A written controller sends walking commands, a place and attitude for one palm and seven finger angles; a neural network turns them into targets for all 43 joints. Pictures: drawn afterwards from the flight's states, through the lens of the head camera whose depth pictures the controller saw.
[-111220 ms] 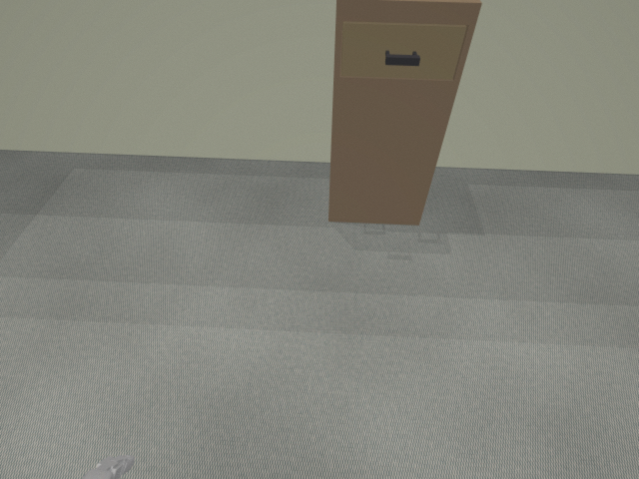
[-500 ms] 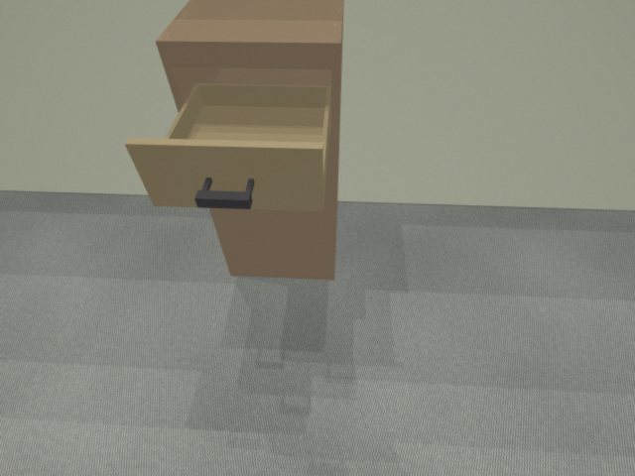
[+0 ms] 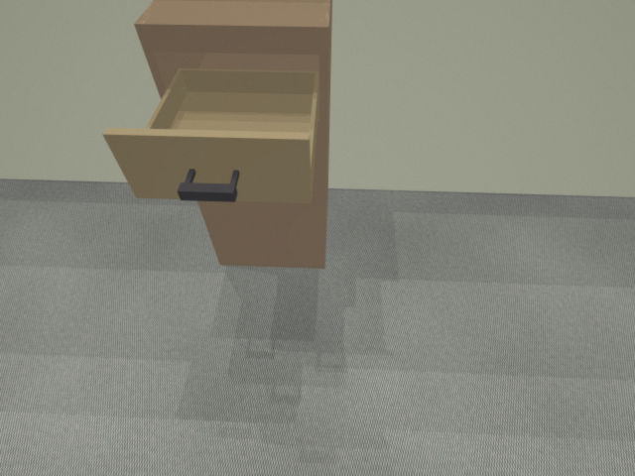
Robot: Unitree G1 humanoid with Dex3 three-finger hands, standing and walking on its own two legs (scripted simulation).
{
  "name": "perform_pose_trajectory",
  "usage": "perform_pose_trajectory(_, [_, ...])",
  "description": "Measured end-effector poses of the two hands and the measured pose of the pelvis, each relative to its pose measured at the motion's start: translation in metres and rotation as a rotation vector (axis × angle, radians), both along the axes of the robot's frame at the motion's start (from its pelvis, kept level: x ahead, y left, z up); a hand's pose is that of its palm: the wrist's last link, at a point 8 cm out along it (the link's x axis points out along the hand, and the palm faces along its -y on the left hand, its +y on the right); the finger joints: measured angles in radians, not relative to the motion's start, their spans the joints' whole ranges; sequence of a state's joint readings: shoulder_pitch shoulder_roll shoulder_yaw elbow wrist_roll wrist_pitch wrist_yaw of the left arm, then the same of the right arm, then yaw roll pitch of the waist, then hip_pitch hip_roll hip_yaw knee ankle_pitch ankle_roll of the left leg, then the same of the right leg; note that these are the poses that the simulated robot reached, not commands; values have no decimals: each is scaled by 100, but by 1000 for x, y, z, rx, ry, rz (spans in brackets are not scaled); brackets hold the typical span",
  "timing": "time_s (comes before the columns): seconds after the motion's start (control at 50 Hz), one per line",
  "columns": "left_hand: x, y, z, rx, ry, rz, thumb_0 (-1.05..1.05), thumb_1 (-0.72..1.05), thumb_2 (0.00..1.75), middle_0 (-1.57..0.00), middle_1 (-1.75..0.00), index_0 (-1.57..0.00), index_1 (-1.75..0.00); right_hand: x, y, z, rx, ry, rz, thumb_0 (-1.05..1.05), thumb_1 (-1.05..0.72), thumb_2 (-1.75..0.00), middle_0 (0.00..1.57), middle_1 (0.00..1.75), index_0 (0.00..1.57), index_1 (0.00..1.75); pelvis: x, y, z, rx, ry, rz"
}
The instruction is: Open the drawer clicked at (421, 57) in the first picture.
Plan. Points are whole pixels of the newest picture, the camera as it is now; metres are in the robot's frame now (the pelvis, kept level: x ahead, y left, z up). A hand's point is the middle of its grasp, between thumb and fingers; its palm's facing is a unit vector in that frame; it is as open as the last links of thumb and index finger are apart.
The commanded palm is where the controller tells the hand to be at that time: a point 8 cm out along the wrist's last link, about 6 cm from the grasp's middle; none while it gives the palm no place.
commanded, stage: look to check the result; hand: left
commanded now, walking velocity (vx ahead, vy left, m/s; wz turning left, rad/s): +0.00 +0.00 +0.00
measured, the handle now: (210, 183) +0.59 +0.23 -0.02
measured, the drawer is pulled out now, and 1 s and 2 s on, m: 0.30 0.30 0.30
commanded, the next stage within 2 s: stand and wait in 0.30 s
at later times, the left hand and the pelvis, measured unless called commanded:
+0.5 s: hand out of the picture +0.08 +0.22 -0.16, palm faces +0.00 -0.95 -0.30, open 7.4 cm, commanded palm none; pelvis +0.01 +0.00 +0.00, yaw +0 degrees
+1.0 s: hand out of the picture +0.11 +0.24 -0.16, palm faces -0.01 -0.94 -0.33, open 7.4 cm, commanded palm none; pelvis +0.02 +0.00 +0.00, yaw +0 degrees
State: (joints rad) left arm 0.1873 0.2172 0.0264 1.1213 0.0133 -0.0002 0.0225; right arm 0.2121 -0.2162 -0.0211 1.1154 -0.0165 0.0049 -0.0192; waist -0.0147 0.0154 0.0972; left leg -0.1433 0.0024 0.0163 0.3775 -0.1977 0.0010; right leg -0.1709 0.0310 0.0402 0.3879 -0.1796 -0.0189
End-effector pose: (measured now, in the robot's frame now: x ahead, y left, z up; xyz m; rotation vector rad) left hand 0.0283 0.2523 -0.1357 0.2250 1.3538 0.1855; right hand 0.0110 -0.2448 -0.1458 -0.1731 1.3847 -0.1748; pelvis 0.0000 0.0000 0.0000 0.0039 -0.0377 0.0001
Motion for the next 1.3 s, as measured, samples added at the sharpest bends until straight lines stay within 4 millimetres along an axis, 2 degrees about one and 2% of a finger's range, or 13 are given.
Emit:
perform_pose_trajectory(0.68, [61, 24, 13, 49, -104, -41, 1, 91, 89, -20, -30, -20, -30, 67, -31, 17, -72, -107, 54, 0, -90, -90, 20, 30, 21, 30, 15, -2, 3, -2, 6, 5])
perform_pose_trajectory(1.02, [72, 36, 17, 69, -119, -55, 1, 91, 89, -20, -30, -20, -30, 81, -42, 25, -103, -122, 67, 0, -90, -90, 21, 30, 21, 30, 20, 0, 4, -3, 6, 5])
perform_pose_trajectory(1.3, [77, 39, 16, 65, -126, -61, 1, 91, 89, -20, -30, -20, -30, 86, -40, 28, -112, -131, 71, 0, -90, -90, 21, 30, 21, 30, 23, 4, 4, -4, 4, 5])
